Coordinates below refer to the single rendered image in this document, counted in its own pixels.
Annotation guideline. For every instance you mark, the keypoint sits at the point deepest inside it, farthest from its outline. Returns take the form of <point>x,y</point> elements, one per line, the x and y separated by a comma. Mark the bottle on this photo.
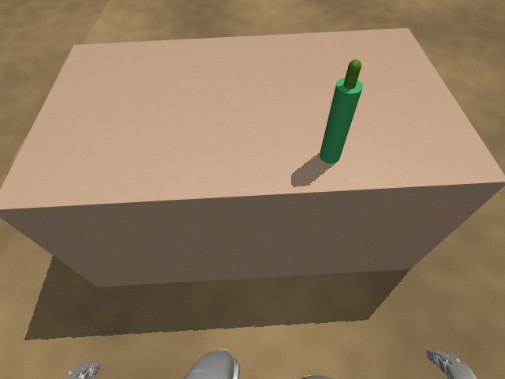
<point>343,107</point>

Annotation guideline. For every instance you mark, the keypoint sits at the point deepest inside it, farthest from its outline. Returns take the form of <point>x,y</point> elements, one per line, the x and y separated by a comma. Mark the left robot hand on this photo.
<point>86,371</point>

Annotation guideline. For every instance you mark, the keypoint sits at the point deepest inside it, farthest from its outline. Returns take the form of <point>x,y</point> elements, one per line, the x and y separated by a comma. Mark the right robot hand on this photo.
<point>450,365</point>

